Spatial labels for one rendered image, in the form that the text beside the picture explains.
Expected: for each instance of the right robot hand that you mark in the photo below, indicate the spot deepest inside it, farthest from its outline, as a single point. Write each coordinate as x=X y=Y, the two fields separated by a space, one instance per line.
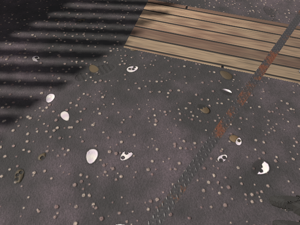
x=290 y=203

